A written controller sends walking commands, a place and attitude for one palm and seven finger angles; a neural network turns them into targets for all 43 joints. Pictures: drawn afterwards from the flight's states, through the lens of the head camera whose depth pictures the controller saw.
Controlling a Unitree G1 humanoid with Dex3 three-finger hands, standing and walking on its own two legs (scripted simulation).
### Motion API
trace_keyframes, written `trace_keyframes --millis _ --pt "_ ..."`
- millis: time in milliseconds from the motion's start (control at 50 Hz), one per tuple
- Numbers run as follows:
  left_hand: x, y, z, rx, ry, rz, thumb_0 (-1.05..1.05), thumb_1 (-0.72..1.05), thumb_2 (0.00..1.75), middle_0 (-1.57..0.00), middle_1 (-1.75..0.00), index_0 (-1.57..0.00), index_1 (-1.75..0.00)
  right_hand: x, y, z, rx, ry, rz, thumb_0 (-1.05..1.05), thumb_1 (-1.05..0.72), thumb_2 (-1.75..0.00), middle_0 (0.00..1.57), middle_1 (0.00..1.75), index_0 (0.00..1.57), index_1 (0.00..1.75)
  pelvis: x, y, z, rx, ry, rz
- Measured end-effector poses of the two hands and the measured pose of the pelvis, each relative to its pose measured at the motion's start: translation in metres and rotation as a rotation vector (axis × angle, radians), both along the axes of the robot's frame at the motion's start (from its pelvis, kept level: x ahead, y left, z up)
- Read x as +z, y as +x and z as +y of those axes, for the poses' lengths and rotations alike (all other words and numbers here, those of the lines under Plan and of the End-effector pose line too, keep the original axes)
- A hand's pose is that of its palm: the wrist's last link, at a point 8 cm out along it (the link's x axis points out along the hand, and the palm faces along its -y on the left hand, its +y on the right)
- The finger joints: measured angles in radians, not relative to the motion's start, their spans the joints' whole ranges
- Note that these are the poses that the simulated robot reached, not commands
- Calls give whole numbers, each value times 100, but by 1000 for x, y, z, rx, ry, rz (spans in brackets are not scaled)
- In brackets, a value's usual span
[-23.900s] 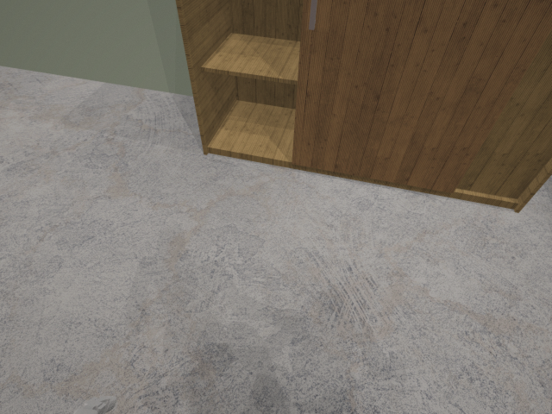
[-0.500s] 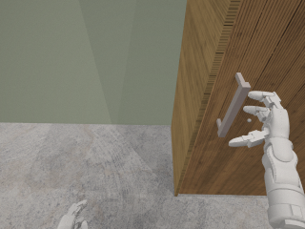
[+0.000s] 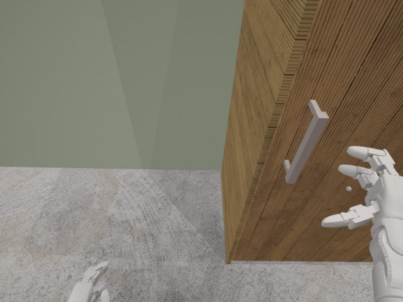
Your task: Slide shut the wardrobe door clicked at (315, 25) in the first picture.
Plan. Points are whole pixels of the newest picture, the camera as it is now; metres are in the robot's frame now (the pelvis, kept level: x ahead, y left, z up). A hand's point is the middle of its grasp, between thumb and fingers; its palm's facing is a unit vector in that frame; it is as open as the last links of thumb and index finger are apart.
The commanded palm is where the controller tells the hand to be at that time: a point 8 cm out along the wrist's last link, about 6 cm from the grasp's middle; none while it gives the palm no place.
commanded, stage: slip the hand off the handle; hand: right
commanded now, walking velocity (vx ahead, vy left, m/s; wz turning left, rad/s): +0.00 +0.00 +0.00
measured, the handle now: (301, 145) +0.42 -0.19 +0.11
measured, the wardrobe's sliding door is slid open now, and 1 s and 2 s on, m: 0.00 0.00 0.00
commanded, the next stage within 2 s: draw the hand back to the body in 0.38 s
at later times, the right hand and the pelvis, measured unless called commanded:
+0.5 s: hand (368, 227) +0.24 -0.26 +0.10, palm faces +0.24 +0.96 -0.15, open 14.7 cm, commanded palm +0.21 -0.30 +0.12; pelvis +0.00 +0.01 +0.00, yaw -2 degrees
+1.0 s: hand (385, 237) +0.21 -0.26 +0.13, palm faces +0.06 +1.00 -0.04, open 14.6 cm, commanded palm +0.17 -0.30 +0.15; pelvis -0.01 -0.01 +0.00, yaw -1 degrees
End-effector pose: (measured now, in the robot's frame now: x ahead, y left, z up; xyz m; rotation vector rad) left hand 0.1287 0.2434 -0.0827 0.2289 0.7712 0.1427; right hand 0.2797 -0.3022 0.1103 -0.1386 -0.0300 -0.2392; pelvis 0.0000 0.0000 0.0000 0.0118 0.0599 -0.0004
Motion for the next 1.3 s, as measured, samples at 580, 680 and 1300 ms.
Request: trace_keyframes --millis 580,680,1300 --pt "13 37 -6 -90 6 -161 2 90 89 -21 -30 -20 -30 3 -75 -4 77 62 -1 -1 55 -20 25 115 25 115 -2 -4 11 -40 10 -47" --pt "19 35 -8 -73 10 -208 2 90 89 -21 -30 -20 -30 12 -67 -4 234 93 5 -1 55 -20 26 115 25 115 -1 -4 8 -30 12 -68" --pt "29 42 -45 -133 -9 -163 2 90 89 -21 -30 -20 -30 51 -115 -11 -196 -208 -64 -1 13 -40 24 91 24 90 14 0 -12 -8 3 -131"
